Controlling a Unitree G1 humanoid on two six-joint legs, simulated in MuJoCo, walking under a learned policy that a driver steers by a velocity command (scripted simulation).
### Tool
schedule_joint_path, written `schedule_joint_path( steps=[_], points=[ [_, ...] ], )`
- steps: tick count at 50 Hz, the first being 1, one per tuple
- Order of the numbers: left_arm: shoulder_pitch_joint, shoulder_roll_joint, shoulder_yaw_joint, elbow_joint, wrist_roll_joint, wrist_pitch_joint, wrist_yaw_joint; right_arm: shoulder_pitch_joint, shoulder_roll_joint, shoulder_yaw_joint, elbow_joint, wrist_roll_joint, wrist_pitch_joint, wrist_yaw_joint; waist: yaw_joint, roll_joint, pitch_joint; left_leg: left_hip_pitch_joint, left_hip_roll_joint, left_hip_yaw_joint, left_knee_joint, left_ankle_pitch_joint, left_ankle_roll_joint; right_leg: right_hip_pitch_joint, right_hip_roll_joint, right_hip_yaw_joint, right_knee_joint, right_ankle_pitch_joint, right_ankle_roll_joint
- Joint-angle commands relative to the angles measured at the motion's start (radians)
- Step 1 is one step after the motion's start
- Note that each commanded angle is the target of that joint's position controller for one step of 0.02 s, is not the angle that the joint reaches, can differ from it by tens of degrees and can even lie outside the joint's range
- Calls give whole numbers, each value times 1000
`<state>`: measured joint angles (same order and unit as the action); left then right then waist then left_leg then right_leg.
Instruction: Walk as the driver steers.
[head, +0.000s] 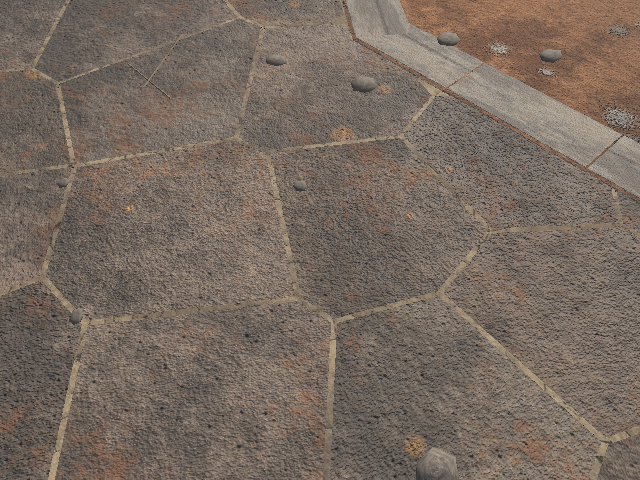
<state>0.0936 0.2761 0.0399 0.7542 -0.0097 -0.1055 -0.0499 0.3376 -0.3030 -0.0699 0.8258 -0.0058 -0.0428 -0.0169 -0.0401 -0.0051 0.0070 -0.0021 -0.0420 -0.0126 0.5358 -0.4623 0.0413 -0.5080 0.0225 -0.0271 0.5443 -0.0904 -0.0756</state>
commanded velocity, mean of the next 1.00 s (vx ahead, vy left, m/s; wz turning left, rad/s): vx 0.50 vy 0.00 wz -0.25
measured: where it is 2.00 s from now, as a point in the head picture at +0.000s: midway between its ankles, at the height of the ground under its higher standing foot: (403, 330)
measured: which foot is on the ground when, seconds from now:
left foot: down 0.00-0.00, up 0.02-0.44, down 0.46-0.98, up 1.00-1.00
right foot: down 0.00-0.48, up 0.50-0.94, down 0.96-1.00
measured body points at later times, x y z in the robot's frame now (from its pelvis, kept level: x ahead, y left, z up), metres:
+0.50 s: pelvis +0.29 +0.00 +0.01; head +0.32 -0.01 +0.46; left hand +0.38 +0.28 -0.11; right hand +0.47 -0.29 -0.06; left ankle +0.42 +0.08 -0.72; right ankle +0.12 -0.09 -0.70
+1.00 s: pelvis +0.54 -0.10 +0.01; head +0.57 -0.12 +0.45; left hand +0.84 +0.04 -0.06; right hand +0.44 -0.38 -0.12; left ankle +0.43 +0.08 -0.70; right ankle +0.61 -0.23 -0.72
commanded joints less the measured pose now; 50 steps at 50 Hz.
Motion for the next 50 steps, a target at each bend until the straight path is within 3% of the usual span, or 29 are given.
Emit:
schedule_joint_path(
  steps=[1,2,3,4,5,7,9,11,14,17,20,22,23,24,25,26,27,28,29,30,32,37,41,44,46,47,48,49,50],
  points=[
    [349,243,81,15,-16,6,5,82,-40,12,-96,-10,-47,6,121,-275,-377,-651,-59,-49,769,-69,-46,890,-357,826,-208,-153,-324],
    [311,188,63,2,-19,9,9,0,-114,-1,-122,23,-72,21,143,-176,-264,-771,10,-128,829,-41,-23,836,-337,769,-244,-297,-269],
    [251,165,57,-20,-8,14,14,-92,-121,1,-149,37,-86,27,138,-85,-153,-786,54,-109,790,38,-10,698,-302,644,-258,-274,-232],
    [200,151,51,-32,2,18,15,-138,-114,0,-160,19,-93,25,107,-3,-62,-762,87,-93,699,89,-9,544,-265,552,-279,-173,-215],
    [169,130,43,-44,8,16,19,-137,-120,-8,-163,-3,-90,20,73,1,-43,-698,117,-93,616,129,-16,454,-234,492,-296,-68,-204],
    [149,132,43,-60,7,21,25,-104,-100,-9,-167,-13,-75,16,36,-45,-37,-631,127,-81,532,147,-41,369,-194,433,-322,62,-211],
    [163,153,51,-61,1,20,36,-115,-80,-4,-177,-14,-61,9,32,-52,-31,-624,122,-56,443,193,-73,313,-175,373,-334,153,-216],
    [187,176,60,-54,-7,24,48,-187,-61,3,-200,-15,-57,4,52,-48,-14,-616,107,-47,303,321,-98,276,-144,325,-337,174,-195],
    [233,177,63,-39,-16,38,61,-293,-34,13,-225,-8,-65,11,95,-68,-13,-532,61,-39,97,509,-109,242,-96,289,-312,128,-145],
    [287,169,62,-21,-21,52,67,-364,-44,11,-244,8,-77,25,122,-79,-13,-499,35,-47,-1,552,-102,295,-118,339,-271,72,-132],
    [311,154,59,-8,-13,60,71,-369,-68,2,-246,9,-91,39,118,-97,-11,-493,43,-58,-61,487,-66,413,-170,405,-199,78,-117],
    [290,154,59,-11,-9,65,69,-291,-89,-11,-229,6,-99,37,68,-119,-29,-387,31,-28,-113,432,-19,441,-167,409,-123,216,-97],
    [278,130,51,-20,-4,63,65,-192,-120,-26,-208,-4,-103,31,19,-109,-103,-221,58,-41,-117,450,22,418,-120,374,-4,307,-71],
    [265,95,34,-43,11,58,62,-33,-173,-40,-194,-15,-104,23,-52,-27,-243,36,207,-191,-74,468,95,294,-65,306,248,180,-38],
    [422,29,13,-43,-13,45,60,75,-248,-65,-142,-14,-89,28,-9,282,-361,373,409,-611,-123,294,271,-71,84,190,581,-310,36],
    [404,102,20,-31,-22,37,59,91,-164,-47,-135,17,-83,35,-33,250,-306,356,441,-763,-209,67,269,-222,41,219,707,-483,43],
    [284,158,36,-47,-25,35,57,39,-111,-31,-141,20,-79,33,-52,138,-152,231,397,-634,-232,37,225,-272,1,221,744,-402,43],
    [205,149,33,-69,-16,33,57,-15,-98,-22,-150,7,-71,33,-36,58,-77,109,354,-517,-250,121,199,-257,-38,177,720,-330,45],
    [161,137,34,-83,0,29,54,-48,-80,-15,-145,2,-68,35,-15,39,-13,11,315,-440,-279,229,196,-249,-66,154,656,-282,49],
    [163,126,36,-85,4,28,51,-65,-68,-8,-144,-6,-69,35,11,67,-8,-47,285,-382,-299,311,185,-202,-96,144,608,-248,52],
    [188,89,29,-80,0,33,46,-68,-64,-7,-134,2,-71,38,34,104,-18,-100,254,-308,-331,407,189,-150,-110,116,534,-235,64],
    [49,39,4,-118,8,28,39,-37,-129,-23,-98,16,-62,27,4,80,4,-151,232,-167,-384,508,187,-120,-120,68,237,-24,88],
    [-67,48,4,-145,-4,19,26,33,-147,-23,-58,28,-49,26,-39,81,20,-134,228,-118,-369,497,158,-44,-82,45,63,128,86],
    [-121,65,10,-173,-9,13,13,65,-157,-25,-33,33,-34,23,-39,87,36,-53,271,-137,-328,509,139,-46,-70,47,-2,73,55],
    [-84,87,20,-169,-7,9,10,58,-173,-29,-25,32,-22,17,-1,97,19,-13,284,-135,-266,609,117,28,-52,32,-42,19,27],
    [-5,110,34,-147,-2,9,13,43,-174,-28,-26,33,-18,14,49,90,-26,-20,256,-102,-172,747,97,152,-29,8,-77,20,5],
    [134,157,57,-109,4,10,21,45,-149,-17,-29,27,-17,12,110,69,-121,-82,207,-58,2,795,68,362,-43,19,-73,36,-28],
    [320,238,78,-82,15,16,33,44,-90,8,-62,-4,-22,8,174,-67,-279,-281,140,-4,328,511,25,653,-251,254,-43,87,-101],
    [344,288,86,-62,13,23,25,166,-3,33,-72,11,-41,14,109,-326,-373,-637,-8,-20,616,-97,-22,899,-419,688,-164,-142,-244]
  ],
)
